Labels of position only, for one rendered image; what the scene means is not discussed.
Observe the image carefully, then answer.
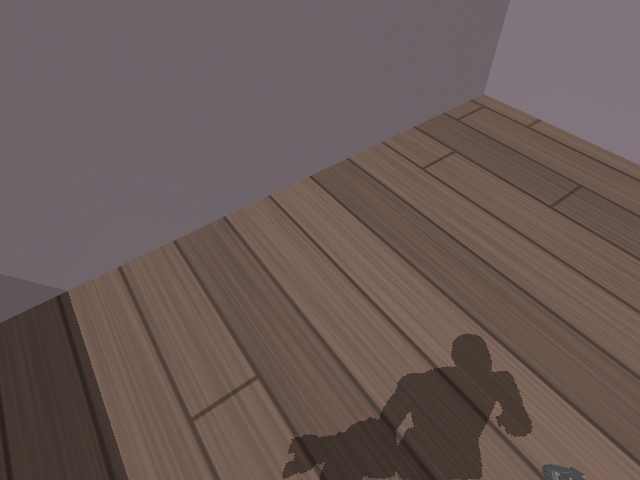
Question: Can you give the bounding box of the right robot hand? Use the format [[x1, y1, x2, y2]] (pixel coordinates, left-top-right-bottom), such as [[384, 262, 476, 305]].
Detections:
[[542, 464, 587, 480]]

